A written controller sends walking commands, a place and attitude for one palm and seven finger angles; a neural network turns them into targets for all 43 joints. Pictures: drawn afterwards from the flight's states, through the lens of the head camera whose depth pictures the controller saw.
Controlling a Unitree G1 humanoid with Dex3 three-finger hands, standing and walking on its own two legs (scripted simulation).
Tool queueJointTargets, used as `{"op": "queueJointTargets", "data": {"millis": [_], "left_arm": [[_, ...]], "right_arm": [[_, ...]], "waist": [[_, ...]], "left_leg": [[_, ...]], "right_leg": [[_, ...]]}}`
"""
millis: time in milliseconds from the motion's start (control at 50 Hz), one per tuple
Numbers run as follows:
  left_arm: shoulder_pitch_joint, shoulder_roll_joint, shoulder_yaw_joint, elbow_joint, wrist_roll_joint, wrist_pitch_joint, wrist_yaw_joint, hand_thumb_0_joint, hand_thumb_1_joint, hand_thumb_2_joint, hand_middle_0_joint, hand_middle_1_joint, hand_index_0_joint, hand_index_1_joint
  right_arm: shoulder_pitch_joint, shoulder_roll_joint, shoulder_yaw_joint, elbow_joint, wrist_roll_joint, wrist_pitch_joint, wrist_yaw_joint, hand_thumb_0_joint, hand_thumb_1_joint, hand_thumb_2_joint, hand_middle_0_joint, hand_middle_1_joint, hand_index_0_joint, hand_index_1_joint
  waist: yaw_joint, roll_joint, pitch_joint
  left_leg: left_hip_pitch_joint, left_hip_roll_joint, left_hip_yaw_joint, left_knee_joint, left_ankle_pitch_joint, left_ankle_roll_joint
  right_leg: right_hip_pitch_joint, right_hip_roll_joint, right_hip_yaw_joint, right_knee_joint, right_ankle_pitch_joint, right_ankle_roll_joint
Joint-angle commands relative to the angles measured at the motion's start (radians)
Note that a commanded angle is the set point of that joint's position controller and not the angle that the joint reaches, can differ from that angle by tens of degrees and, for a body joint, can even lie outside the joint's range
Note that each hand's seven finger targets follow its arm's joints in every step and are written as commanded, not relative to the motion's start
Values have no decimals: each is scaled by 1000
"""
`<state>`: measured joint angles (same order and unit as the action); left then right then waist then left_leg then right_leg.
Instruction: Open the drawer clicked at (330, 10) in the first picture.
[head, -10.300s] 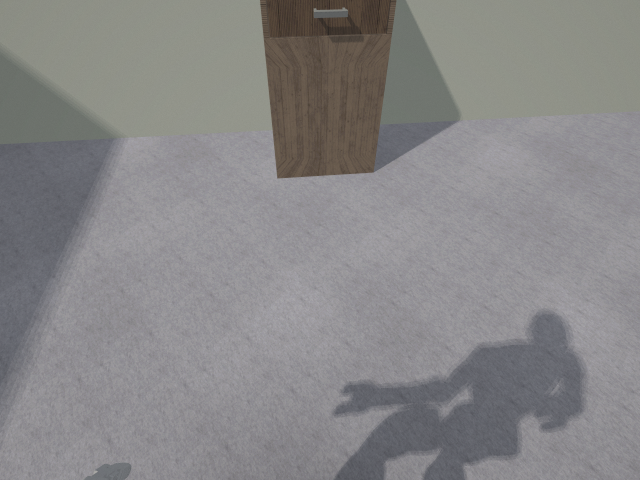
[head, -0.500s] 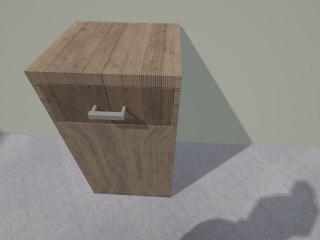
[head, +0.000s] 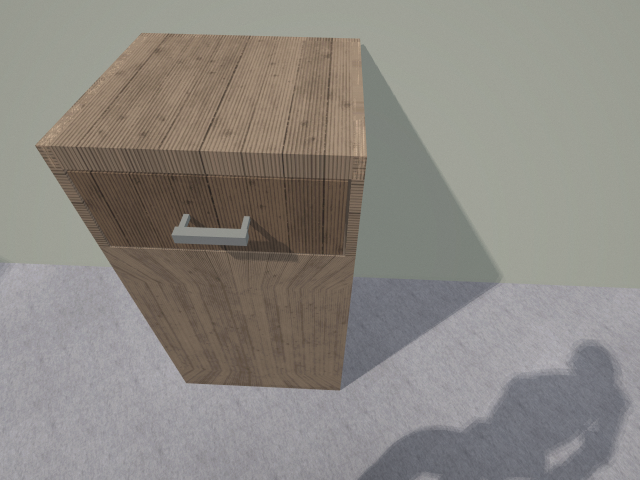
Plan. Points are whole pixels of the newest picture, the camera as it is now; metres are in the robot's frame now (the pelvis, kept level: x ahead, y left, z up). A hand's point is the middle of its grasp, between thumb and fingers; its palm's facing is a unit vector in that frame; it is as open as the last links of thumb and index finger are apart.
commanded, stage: look again from close up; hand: left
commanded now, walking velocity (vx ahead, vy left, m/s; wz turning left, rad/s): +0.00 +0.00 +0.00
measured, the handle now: (213, 228) +0.50 +0.22 +0.00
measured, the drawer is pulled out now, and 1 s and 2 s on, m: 0.00 0.00 0.00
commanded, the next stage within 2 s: shuffle to correct the standing spot in 0.34 s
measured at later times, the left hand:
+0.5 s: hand out of the picture +0.02 +0.16 -0.18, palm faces +0.03 -0.99 -0.16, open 7.3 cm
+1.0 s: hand out of the picture +0.04 +0.19 -0.17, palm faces +0.03 -0.97 -0.26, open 7.4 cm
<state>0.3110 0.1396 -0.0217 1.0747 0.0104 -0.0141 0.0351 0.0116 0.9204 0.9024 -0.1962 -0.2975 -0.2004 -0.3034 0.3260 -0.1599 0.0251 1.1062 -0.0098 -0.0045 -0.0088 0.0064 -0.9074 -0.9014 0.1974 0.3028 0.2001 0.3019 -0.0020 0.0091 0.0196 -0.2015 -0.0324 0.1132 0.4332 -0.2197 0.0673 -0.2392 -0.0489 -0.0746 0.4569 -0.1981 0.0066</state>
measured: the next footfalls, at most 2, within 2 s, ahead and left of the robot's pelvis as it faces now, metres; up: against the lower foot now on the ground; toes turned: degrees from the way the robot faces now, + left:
none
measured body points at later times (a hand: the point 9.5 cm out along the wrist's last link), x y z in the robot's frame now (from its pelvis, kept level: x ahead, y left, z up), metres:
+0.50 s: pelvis +0.03 +0.00 +0.00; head +0.03 +0.00 +0.45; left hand +0.02 +0.21 -0.16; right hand +0.02 -0.21 -0.16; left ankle +0.01 +0.07 -0.74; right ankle +0.03 -0.12 -0.74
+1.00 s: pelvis -0.01 +0.00 -0.01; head -0.02 -0.02 +0.44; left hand +0.04 +0.24 -0.15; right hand +0.04 -0.23 -0.17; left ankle +0.01 +0.07 -0.74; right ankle +0.03 -0.12 -0.74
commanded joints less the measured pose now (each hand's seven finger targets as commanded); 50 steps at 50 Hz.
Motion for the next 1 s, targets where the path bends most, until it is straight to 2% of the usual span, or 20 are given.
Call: {"op": "queueJointTargets", "data": {"millis": [0,240,300,420,480,520,580,640,700,720,740,760,780,800,820,840,880,920,960,980], "left_arm": [[51,88,16,-13,-1,-15,3,0,900,900,-200,-300,-200,-300],[67,65,16,20,0,-16,8,0,900,900,-200,-300,-200,-300],[69,60,15,24,1,-15,9,0,900,900,-200,-300,-200,-300],[78,59,16,30,0,-14,9,0,900,900,-200,-300,-200,-300],[65,77,27,9,2,-5,15,0,900,900,-200,-300,-200,-300],[66,88,36,-11,1,1,19,0,900,900,-200,-300,-200,-300],[53,100,50,-37,2,10,21,0,900,900,-200,-300,-200,-300],[38,107,61,-64,4,19,20,0,900,900,-200,-300,-200,-300],[31,108,67,-90,8,27,17,0,900,900,-200,-300,-200,-300],[83,139,55,-62,4,15,48,0,900,900,-200,-300,-200,-300],[36,172,61,-131,6,9,42,0,900,900,-200,-300,-200,-300],[-7,173,62,-150,8,9,34,0,900,900,-200,-300,-200,-300],[-30,181,59,-167,8,8,26,0,900,900,-200,-300,-200,-300],[-39,176,57,-173,8,11,20,0,900,900,-200,-300,-200,-300],[-43,164,52,-171,9,12,15,0,900,900,-200,-300,-200,-300],[-30,149,45,-165,11,12,10,0,900,900,-200,-300,-200,-300],[-3,136,38,-153,19,11,1,0,900,900,-200,-300,-200,-300],[16,130,33,-144,18,7,-5,0,900,900,-200,-300,-200,-300],[17,144,35,-145,16,5,-8,0,900,900,-200,-300,-200,-300],[14,146,36,-145,15,3,-9,0,900,900,-200,-300,-200,-300]], "right_arm": [[28,-85,-16,-17,-2,-25,-8,0,-900,-900,200,300,200,300],[32,-65,-15,15,-1,-32,-18,0,-900,-900,200,300,200,300],[31,-60,-15,24,0,-31,-19,0,-900,-900,200,300,200,300],[31,-58,-13,29,-1,-32,-22,0,-900,-900,200,300,200,300],[22,-64,-22,10,2,-27,-25,0,-900,-900,200,300,200,300],[19,-76,-31,-5,1,-23,-27,0,-900,-900,200,300,200,300],[12,-95,-46,-32,-1,-9,-29,0,-900,-900,200,300,200,300],[-11,-111,-61,-66,-6,6,-27,0,-900,-900,200,300,200,300],[-36,-113,-69,-98,-10,15,-22,0,-900,-900,200,300,200,300],[-100,-139,-71,-173,21,-5,-18,0,-900,-900,200,300,200,300],[-30,-114,-73,-199,7,5,-6,0,-900,-900,200,300,200,300],[-33,-98,-69,-204,2,8,-1,0,-900,-900,200,300,200,300],[-17,-85,-63,-204,-6,9,5,0,-900,-900,200,300,200,300],[-10,-89,-62,-206,-13,8,6,0,-900,-900,200,300,200,300],[-15,-98,-59,-208,-16,6,6,0,-900,-900,200,300,200,300],[-24,-114,-55,-209,-17,2,7,0,-900,-900,200,300,200,300],[-27,-134,-54,-211,-18,-2,8,0,-900,-900,200,300,200,300],[-34,-150,-50,-202,-19,-2,10,0,-900,-900,200,300,200,300],[-23,-150,-45,-192,-19,0,11,0,-900,-900,200,300,200,300],[-12,-142,-42,-183,-20,-1,9,0,-900,-900,200,300,200,300]], "waist": [[4,-5,56],[3,-10,39],[3,-26,56],[5,-12,54],[6,9,63],[11,21,34],[10,23,-1],[13,17,-15],[17,-11,-19],[19,-59,-77],[-4,-123,-132],[-14,-113,-89],[-24,-10,-55],[-30,65,-14],[-24,93,35],[-12,83,59],[6,-6,86],[16,-35,108],[7,-39,138],[2,-24,128]], "left_leg": [[-77,139,-154,-145,-40,-22],[-17,143,-138,-125,89,-19],[-13,145,-137,-127,94,-19],[3,142,-136,-124,116,-18],[3,147,-134,-109,254,-21],[27,155,-129,-77,356,-18],[52,169,-129,-40,435,-11],[27,180,-135,-11,413,-1],[-29,174,-137,-1,269,0],[7,212,-127,147,435,-30],[-53,127,-115,128,80,-41],[-68,96,-94,114,-75,-42],[-47,80,-91,79,-123,-39],[-54,98,-135,29,-150,-25],[-100,126,-178,-38,-204,-11],[-150,146,-215,-96,-268,0],[-226,156,-239,-149,-375,14],[-224,136,-213,-138,-394,11],[-209,113,-186,-112,-376,3],[-175,111,-183,-110,-337,1]], "right_leg": [[42,-67,94,-76,4,-41],[63,-68,88,-71,92,-37],[56,-68,83,-74,90,-34],[65,-69,83,-77,102,-35],[57,-79,94,-46,179,-38],[51,-84,96,-8,213,-40],[31,-81,91,44,223,-41],[10,-78,92,83,203,-43],[-3,-80,114,90,152,-49],[14,-117,115,45,361,-32],[51,-150,167,44,135,-76],[-21,-169,197,10,-37,-100],[-89,-158,193,-5,-180,-111],[-141,-121,166,1,-272,-100],[-143,-72,123,12,-299,-77],[-102,-35,88,29,-267,-60],[-25,-13,61,37,-249,-50],[-31,-19,88,9,-302,-54],[-76,-30,134,-33,-359,-63],[-89,-31,142,-34,-341,-69]]}}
